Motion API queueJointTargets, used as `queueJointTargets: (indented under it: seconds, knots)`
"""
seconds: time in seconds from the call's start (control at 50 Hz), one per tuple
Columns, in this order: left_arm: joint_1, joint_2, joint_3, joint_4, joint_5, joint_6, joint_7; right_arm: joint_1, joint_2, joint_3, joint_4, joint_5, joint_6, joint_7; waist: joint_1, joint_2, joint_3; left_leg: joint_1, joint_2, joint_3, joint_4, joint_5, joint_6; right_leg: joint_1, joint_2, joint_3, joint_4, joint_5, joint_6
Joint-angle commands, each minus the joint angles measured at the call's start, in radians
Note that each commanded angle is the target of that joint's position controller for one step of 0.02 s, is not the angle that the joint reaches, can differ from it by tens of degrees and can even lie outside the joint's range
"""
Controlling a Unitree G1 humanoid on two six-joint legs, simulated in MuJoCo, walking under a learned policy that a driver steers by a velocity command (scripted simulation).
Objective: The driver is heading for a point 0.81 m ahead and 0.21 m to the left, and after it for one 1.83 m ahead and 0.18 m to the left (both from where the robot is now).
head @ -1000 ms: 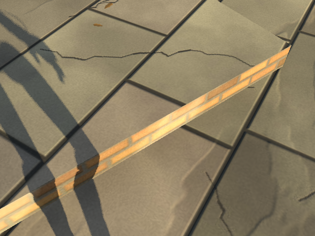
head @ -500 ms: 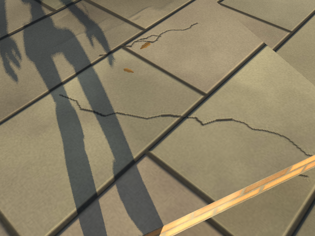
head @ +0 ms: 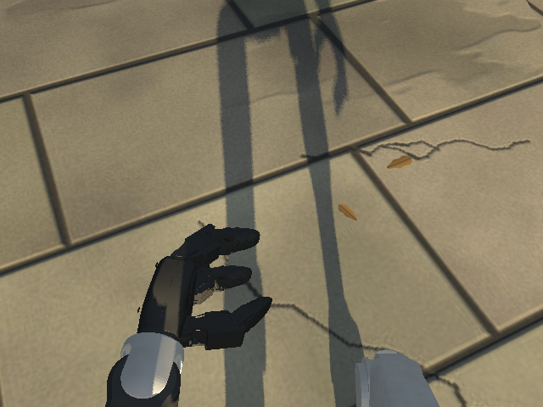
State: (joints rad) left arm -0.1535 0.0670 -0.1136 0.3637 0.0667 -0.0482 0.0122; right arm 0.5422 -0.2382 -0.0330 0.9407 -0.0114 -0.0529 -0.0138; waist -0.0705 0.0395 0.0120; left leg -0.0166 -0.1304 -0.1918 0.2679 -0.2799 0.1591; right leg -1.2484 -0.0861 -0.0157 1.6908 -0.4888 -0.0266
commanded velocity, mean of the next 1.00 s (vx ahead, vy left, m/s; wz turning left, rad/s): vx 0.58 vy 0.00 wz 0.80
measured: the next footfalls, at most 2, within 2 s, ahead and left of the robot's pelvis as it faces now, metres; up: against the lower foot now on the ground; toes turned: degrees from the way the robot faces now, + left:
right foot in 0.06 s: +0.26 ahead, -0.16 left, +0.16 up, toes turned +4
left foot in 0.50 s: +0.62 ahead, +0.09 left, +0.16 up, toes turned +27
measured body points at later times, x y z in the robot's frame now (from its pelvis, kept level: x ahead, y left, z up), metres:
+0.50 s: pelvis +0.46 +0.01 +0.12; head +0.50 +0.02 +0.57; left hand +0.29 +0.24 +0.00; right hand +0.78 -0.09 +0.06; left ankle +0.58 +0.07 -0.59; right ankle +0.26 -0.17 -0.52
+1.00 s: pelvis +0.73 +0.07 +0.14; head +0.75 +0.10 +0.58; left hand +0.69 +0.38 +0.05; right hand +1.03 +0.00 +0.04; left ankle +0.59 +0.10 -0.48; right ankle +0.89 +0.09 -0.58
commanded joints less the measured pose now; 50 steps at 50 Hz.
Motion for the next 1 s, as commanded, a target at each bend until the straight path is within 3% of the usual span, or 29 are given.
queueJointTargets:
  seconds: [0.02, 0.04, 0.06, 0.08, 0.1, 0.12, 0.16, 0.18, 0.2, 0.26, 0.3, 0.36, 0.42, 0.46, 0.48, 0.5, 0.52, 0.54, 0.56, 0.6, 0.66, 0.72, 0.8, 0.84, 0.86, 0.88, 0.9, 0.94, 1.0]
  knots:
    - [0.227, 0.161, 0.077, -0.019, -0.032, 0.01, 0.019, -0.164, -0.272, -0.078, -0.171, 0.041, -0.04, -0.005, 0.217, -0.029, -0.302, -0.533, 0.142, -0.088, 0.002, 1.418, 0.107, 1.169, 0.133, -0.106, -0.362, 0.093, -0.012]
    - [0.423, 0.237, 0.123, 0.021, -0.04, 0.024, 0.023, -0.206, -0.378, -0.122, -0.186, 0.036, -0.051, 0.005, 0.319, 0.065, -0.452, -0.324, 0.197, -0.134, 0.263, 1.661, 0.084, 1.205, 0.124, 0.004, -0.457, -0.032, -0.032]
    - [0.635, 0.32, 0.169, 0.075, -0.028, 0.011, 0.017, -0.322, -0.397, -0.149, -0.221, 0.035, -0.078, 0.021, 0.446, 0.041, -0.531, -0.254, 0.184, -0.117, 0.589, 1.72, 0.052, 1.268, 0.117, 0.063, -0.645, -0.161, -0.054]
    - [0.731, 0.423, 0.203, 0.163, -0.025, -0.006, 0.011, -0.451, -0.195, -0.109, -0.274, 0.0, -0.113, 0.049, 0.43, -0.297, -0.473, -0.369, 0.011, -0.062, 1.082, 0.676, 0.007, 1.295, -0.038, 0.341, -0.896, -0.302, -0.082]
    - [0.542, 0.421, 0.201, 0.174, -0.029, 0.006, 0.021, -0.337, -0.011, -0.071, -0.37, -0.007, -0.112, 0.065, 0.206, -0.569, -0.423, -0.727, -0.072, -0.067, 1.42, 0.147, -0.026, 1.278, -0.252, 1.04, -1.391, -0.223, -0.117]
    - [0.347, 0.316, 0.187, 0.134, -0.031, 0.002, 0.013, -0.25, 0.01, -0.057, -0.369, -0.034, -0.091, 0.054, 0.079, -0.319, -0.291, -0.836, 0.012, -0.022, 1.608, 0.16, -0.027, 1.188, -0.313, 1.078, -1.378, -0.449, -0.173]
    - [0.373, 0.113, 0.139, 0.272, -0.04, -0.019, -0.003, -0.319, 0.088, -0.015, -0.383, -0.058, -0.043, 0.055, 0.036, -0.05, -0.005, -0.951, 0.104, 0.052, 1.688, 0.175, -0.002, 0.96, -0.257, 0.704, -1.293, -0.398, -0.143]
    - [0.473, 0.095, 0.143, 0.371, -0.02, -0.032, -0.013, -0.36, 0.136, 0.007, -0.403, -0.052, -0.018, 0.051, 0.036, 0.0, 0.04, -0.999, 0.133, 0.059, 1.704, 0.087, 0.014, 0.937, -0.177, 0.444, -1.224, -0.235, -0.074]
    - [0.525, 0.095, 0.148, 0.447, -0.007, -0.045, -0.02, -0.367, 0.153, 0.021, -0.424, -0.026, 0.009, 0.05, 0.01, -0.052, 0.056, -1.085, 0.116, 0.083, 1.81, 0.028, 0.019, 0.952, -0.182, 0.367, -1.272, -0.161, -0.051]
    - [0.432, 0.123, 0.148, 0.463, -0.023, -0.073, -0.033, -0.467, 0.024, 0.003, -0.456, 0.016, 0.047, 0.046, -0.018, -0.063, 0.163, -0.956, 0.143, 0.081, 1.348, 0.078, -0.031, 0.786, -0.137, 0.021, -1.449, 0.175, 0.048]
    - [0.46, 0.192, 0.167, 0.484, -0.045, -0.087, -0.02, -0.545, -0.039, -0.019, -0.467, -0.01, 0.058, 0.054, 0.005, -0.062, 0.14, -0.761, 0.105, 0.195, 1.03, 0.272, -0.044, 0.796, -0.057, -0.17, -1.525, 0.421, 0.073]
    - [0.502, 0.286, 0.187, 0.484, -0.059, -0.102, 0.005, -0.525, -0.038, -0.014, -0.433, -0.006, 0.054, 0.088, 0.01, -0.077, 0.066, -0.61, 0.103, 0.33, 0.681, 0.337, -0.02, 1.062, -0.026, -0.279, -1.566, 0.732, 0.052]
    - [0.571, 0.381, 0.214, 0.458, -0.057, -0.069, 0.035, -0.466, -0.071, -0.027, -0.387, -0.008, 0.034, 0.093, -0.006, -0.13, -0.037, -0.421, 0.009, 0.442, 0.429, 0.318, -0.014, 1.316, -0.091, -0.273, -1.307, 1.398, 0.045]
    - [0.52, 0.412, 0.234, 0.415, -0.062, -0.039, 0.045, -0.156, -0.134, -0.065, -0.3, -0.009, 0.029, 0.069, -0.141, -0.172, -0.164, -0.099, -0.009, 0.361, 0.319, 0.336, 0.04, 1.266, -0.144, -0.225, -0.895, 1.492, 0.047]
    - [0.476, 0.391, 0.239, 0.388, -0.075, -0.029, 0.034, -0.072, -0.153, -0.086, -0.258, -0.005, 0.018, 0.038, -0.176, -0.078, -0.166, 0.071, 0.035, 0.256, 0.161, 0.436, 0.078, 1.109, -0.078, -0.219, -0.578, 0.98, 0.05]
    - [0.352, 0.277, 0.216, 0.304, -0.056, -0.06, 0.04, -0.12, -0.256, -0.126, -0.278, 0.085, 0.019, 0.042, -0.122, 0.1, -0.076, 0.249, 0.145, 0.036, 0.195, 0.724, 0.095, 0.737, 0.13, -0.121, -0.229, -0.016, 0.092]
    - [0.463, 0.21, 0.185, 0.224, -0.03, -0.1, 0.038, -0.205, -0.34, -0.117, -0.343, 0.024, 0.002, 0.047, 0.024, 0.117, -0.274, 0.442, 0.319, -0.327, 0.315, 1.17, 0.263, 0.523, 0.166, 0.078, 0.002, -0.179, 0.106]
    - [0.466, 0.284, 0.187, 0.194, -0.052, -0.12, 0.035, -0.197, -0.334, -0.126, -0.363, -0.015, 0.004, 0.047, -0.002, -0.018, -0.485, 0.541, 0.421, -0.503, 0.222, 0.977, 0.396, 0.474, 0.149, 0.232, 0.056, -0.14, 0.129]
    - [0.447, 0.332, 0.195, 0.177, -0.093, -0.131, 0.028, -0.28, -0.287, -0.122, -0.376, 0.0, -0.003, 0.042, 0.054, -0.103, -0.397, 0.448, 0.414, -0.595, 0.091, 0.528, 0.406, 0.372, 0.125, 0.246, -0.068, -0.055, 0.11]
    - [0.409, 0.363, 0.217, 0.211, -0.073, -0.098, 0.031, -0.404, -0.191, -0.092, -0.409, 0.052, -0.018, 0.043, 0.131, -0.254, -0.163, 0.097, 0.328, -0.488, 0.041, 0.561, 0.297, 0.443, 0.061, 0.222, -0.235, 0.01, 0.123]
    - [0.336, 0.325, 0.211, 0.192, -0.039, -0.064, 0.037, -0.399, -0.172, -0.087, -0.387, 0.048, -0.011, 0.014, 0.141, -0.218, -0.047, -0.271, 0.195, -0.246, 0.077, 0.783, 0.186, 0.6, 0.031, 0.151, -0.547, 0.077, 0.136]
    - [0.216, 0.231, 0.18, 0.167, -0.04, -0.061, 0.03, -0.306, -0.181, -0.094, -0.325, 0.043, 0.046, -0.032, 0.07, -0.064, -0.133, -0.414, 0.034, -0.083, 0.163, 0.795, 0.044, 0.83, 0.139, 0.035, -0.913, 0.384, 0.12]
    - [0.137, 0.254, 0.188, 0.155, -0.061, -0.054, 0.01, -0.251, -0.126, -0.078, -0.301, 0.043, 0.069, -0.039, 0.022, 0.085, -0.137, -0.345, 0.045, -0.154, 0.229, 0.465, -0.029, 0.916, 0.175, 0.058, -1.132, 0.596, 0.096]
    - [0.182, 0.283, 0.204, 0.17, -0.05, -0.064, 0.009, -0.307, -0.101, -0.069, -0.319, 0.033, 0.06, -0.033, 0.079, 0.108, -0.136, -0.258, 0.052, -0.177, 0.36, 0.42, -0.053, 0.971, 0.145, 0.088, -1.273, 0.671, 0.053]
    - [0.254, 0.304, 0.21, 0.19, -0.038, -0.072, 0.012, -0.32, -0.07, -0.058, -0.335, 0.02, 0.051, -0.025, 0.108, 0.076, -0.184, -0.276, 0.036, -0.141, 0.516, 0.352, -0.085, 1.097, 0.063, 0.129, -1.282, 0.808, 0.008]
    - [0.327, 0.328, 0.207, 0.19, -0.017, -0.071, 0.017, -0.27, -0.024, -0.041, -0.348, 0.004, 0.042, -0.021, 0.112, -0.117, -0.273, -0.454, -0.053, -0.066, 0.833, -0.218, -0.142, 1.337, -0.159, 0.33, -1.195, 1.323, -0.134]
    - [0.379, 0.337, 0.207, 0.211, -0.014, -0.065, 0.012, -0.119, -0.084, -0.041, -0.35, 0.029, 0.035, -0.003, 0.046, -0.35, -0.422, -0.62, -0.07, -0.068, 1.057, -0.507, -0.187, 1.508, -0.424, 0.698, -1.189, 1.349, -0.359]
    - [0.301, 0.269, 0.196, 0.172, -0.046, -0.038, 0.014, -0.259, -0.209, -0.067, -0.322, 0.032, 0.068, 0.003, 0.112, -0.134, -0.346, -0.689, 0.029, -0.031, 1.233, -0.339, -0.24, 1.373, -0.298, 0.619, -1.228, 0.863, -0.302]
    - [0.201, 0.259, 0.169, 0.174, -0.046, 0.018, 0.018, -0.318, -0.111, -0.042, -0.341, 0.022, 0.113, -0.006, 0.038, -0.076, -0.131, -0.558, 0.086, 0.076, 1.034, -0.23, -0.235, 0.954, -0.117, 0.407, -1.354, 0.423, -0.173]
